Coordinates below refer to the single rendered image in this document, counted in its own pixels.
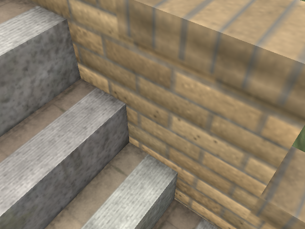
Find stairs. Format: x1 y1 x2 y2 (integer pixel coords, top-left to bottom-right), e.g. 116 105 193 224
0 0 218 229

